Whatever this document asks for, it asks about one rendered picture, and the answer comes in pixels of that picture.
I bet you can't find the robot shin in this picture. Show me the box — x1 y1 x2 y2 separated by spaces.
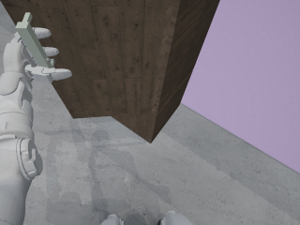
165 211 176 217
108 214 118 219

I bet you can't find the robot left hand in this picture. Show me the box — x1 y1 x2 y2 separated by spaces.
3 27 72 83

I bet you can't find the left robot upper arm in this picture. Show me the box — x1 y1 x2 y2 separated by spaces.
0 138 43 225

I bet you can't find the right robot shin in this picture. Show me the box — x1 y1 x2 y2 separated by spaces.
165 211 176 217

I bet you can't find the cupboard door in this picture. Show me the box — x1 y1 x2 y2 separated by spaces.
0 0 169 119

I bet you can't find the handle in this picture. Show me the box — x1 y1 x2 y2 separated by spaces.
15 12 55 68

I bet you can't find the left robot forearm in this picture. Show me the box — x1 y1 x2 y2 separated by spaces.
0 71 35 143

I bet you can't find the left robot shin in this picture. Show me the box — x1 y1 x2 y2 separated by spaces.
108 214 118 219

